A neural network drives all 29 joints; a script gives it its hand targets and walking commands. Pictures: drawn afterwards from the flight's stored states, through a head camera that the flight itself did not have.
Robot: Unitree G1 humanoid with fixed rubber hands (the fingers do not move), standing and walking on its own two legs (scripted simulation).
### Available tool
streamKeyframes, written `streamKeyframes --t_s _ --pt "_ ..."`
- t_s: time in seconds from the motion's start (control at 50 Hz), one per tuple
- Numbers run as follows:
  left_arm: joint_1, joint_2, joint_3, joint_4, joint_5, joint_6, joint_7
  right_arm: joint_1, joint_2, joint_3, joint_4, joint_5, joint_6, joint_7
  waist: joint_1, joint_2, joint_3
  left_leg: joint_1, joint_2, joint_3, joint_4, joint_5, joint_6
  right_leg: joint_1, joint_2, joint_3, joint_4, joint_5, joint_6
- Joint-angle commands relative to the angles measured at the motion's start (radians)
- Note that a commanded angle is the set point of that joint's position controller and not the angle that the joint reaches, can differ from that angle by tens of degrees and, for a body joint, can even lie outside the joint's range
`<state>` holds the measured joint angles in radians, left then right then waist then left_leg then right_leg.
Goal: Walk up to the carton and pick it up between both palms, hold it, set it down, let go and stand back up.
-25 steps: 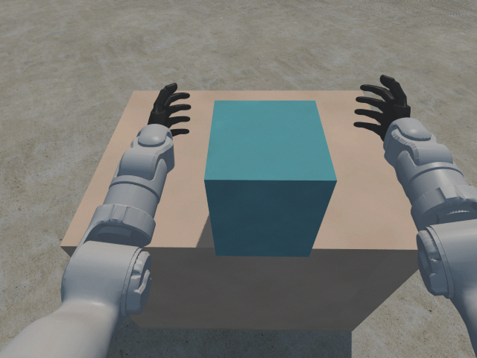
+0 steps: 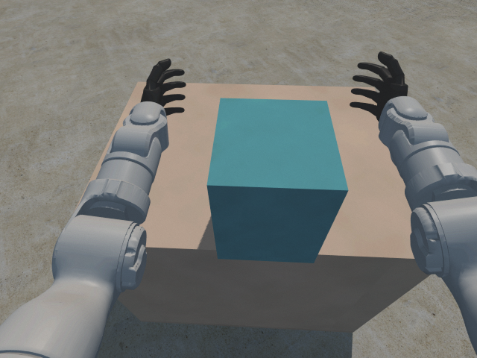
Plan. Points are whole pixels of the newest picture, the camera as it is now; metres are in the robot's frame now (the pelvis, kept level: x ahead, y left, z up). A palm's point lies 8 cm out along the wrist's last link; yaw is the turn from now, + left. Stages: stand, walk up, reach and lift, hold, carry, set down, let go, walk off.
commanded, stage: reach and lift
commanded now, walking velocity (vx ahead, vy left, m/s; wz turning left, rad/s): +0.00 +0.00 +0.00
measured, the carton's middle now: (269, 184) +0.45 -0.02 +0.02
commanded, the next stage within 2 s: none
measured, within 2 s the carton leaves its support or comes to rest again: neither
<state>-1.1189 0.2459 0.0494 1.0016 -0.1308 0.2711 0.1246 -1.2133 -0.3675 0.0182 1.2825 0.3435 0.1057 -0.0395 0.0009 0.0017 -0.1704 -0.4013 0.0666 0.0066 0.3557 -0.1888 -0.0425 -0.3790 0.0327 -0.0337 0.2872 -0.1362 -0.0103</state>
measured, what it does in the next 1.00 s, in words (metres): stands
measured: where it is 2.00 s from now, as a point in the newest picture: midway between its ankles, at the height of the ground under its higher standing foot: outside the picture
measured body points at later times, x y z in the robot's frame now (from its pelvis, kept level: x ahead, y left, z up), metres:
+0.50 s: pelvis -0.03 +0.00 -0.01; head +0.04 +0.01 +0.43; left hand +0.46 +0.15 +0.10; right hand +0.45 -0.21 +0.11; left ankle -0.03 +0.14 -0.75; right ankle -0.02 -0.11 -0.75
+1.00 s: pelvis -0.02 +0.00 -0.01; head +0.08 +0.01 +0.43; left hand +0.48 +0.12 +0.08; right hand +0.47 -0.18 +0.09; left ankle -0.03 +0.14 -0.75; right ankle -0.02 -0.11 -0.75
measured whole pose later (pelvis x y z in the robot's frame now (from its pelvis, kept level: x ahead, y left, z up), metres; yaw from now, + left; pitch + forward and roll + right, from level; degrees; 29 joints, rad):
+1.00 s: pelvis -0.02 +0.00 -0.01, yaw -2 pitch +24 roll -1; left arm -1.16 0.13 0.13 1.45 -0.04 -0.25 0.13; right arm -1.14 -0.21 -0.09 1.43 0.18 -0.20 -0.05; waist -0.01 0.00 -0.26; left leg -0.68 0.06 0.03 0.45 -0.19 -0.03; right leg -0.68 0.03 -0.01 0.40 -0.14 -0.01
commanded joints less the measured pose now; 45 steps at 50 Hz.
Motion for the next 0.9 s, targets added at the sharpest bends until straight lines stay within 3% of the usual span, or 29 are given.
streamKeyframes --t_s 0.0,0.08,0.14,0.22,0.28,0.38,0.48,0.56,0.64,0.88 --pt "-0.334 0.002 -0.024 -0.075 0.016 -0.007 -0.011 -0.300 -0.161 -0.018 -0.006 -0.001 -0.022 0.000 -0.057 0.057 -0.444 0.376 -0.040 0.012 0.098 0.518 -0.051 0.121 0.041 -0.011 0.040 0.555 0.051" --pt "-0.318 0.029 0.020 -0.030 0.072 -0.105 -0.003 -0.273 -0.123 -0.013 -0.012 -0.006 -0.088 0.019 0.002 0.049 -0.417 0.295 -0.041 0.021 0.078 0.467 -0.043 0.138 0.034 -0.010 0.054 0.479 0.045" --pt "-0.362 0.045 0.029 0.018 0.072 -0.194 0.011 -0.290 -0.106 -0.001 -0.028 -0.006 -0.129 0.035 0.024 0.024 -0.423 0.222 -0.041 0.027 0.060 0.365 -0.027 0.126 0.021 0.000 0.060 0.398 0.039" --pt "-0.435 0.048 -0.022 0.143 0.001 -0.305 0.028 -0.332 -0.093 0.007 -0.020 -0.014 -0.162 0.052 0.017 -0.002 -0.480 0.138 -0.035 0.029 0.060 0.196 -0.006 0.046 0.004 0.007 0.080 0.263 0.025" --pt "-0.468 0.046 -0.074 0.260 -0.063 -0.378 0.028 -0.352 -0.083 0.006 0.013 -0.028 -0.184 0.055 -0.002 -0.016 -0.532 0.096 -0.030 0.026 0.085 0.144 0.001 -0.012 -0.008 0.005 0.103 0.217 0.019" --pt "-0.463 0.056 -0.103 0.400 -0.097 -0.457 0.002 -0.346 -0.082 0.007 0.079 -0.042 -0.234 0.044 -0.025 -0.041 -0.576 0.017 -0.033 0.027 0.112 0.173 -0.003 -0.001 -0.016 0.004 0.142 0.289 0.026" --pt "-0.458 0.067 -0.107 0.458 -0.095 -0.514 -0.020 -0.327 -0.067 0.006 0.105 -0.037 -0.281 0.033 -0.036 -0.041 -0.580 -0.058 -0.041 0.034 0.111 0.179 -0.003 0.016 -0.023 0.008 0.159 0.319 0.029" --pt "-0.510 0.072 -0.124 0.447 -0.113 -0.556 -0.028 -0.339 -0.040 -0.005 0.070 -0.035 -0.301 0.026 -0.045 -0.014 -0.643 -0.097 -0.047 0.039 0.111 0.175 -0.002 0.037 -0.037 0.013 0.177 0.348 0.031" --pt "-0.506 0.038 -0.104 0.424 -0.086 -0.563 -0.024 -0.322 -0.039 -0.010 0.076 -0.034 -0.314 0.026 -0.038 0.033 -0.707 -0.005 -0.039 0.040 0.146 0.298 -0.033 -0.010 -0.027 -0.002 0.178 0.402 0.027" --pt "-0.436 -0.047 0.023 0.360 0.043 -0.553 -0.006 -0.296 0.031 -0.064 0.047 -0.107 -0.336 0.000 -0.017 0.003 -0.669 0.046 -0.037 0.051 0.159 0.401 -0.037 -0.006 -0.013 0.001 0.155 0.472 0.035"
